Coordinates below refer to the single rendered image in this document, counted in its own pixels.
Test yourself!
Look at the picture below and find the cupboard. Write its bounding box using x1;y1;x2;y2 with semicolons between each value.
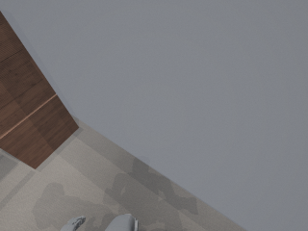
0;11;79;169

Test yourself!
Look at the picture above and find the robot left thigh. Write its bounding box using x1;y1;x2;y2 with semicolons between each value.
105;215;139;231

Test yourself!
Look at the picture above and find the left robot hand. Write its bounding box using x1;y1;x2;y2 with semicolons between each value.
61;216;86;231

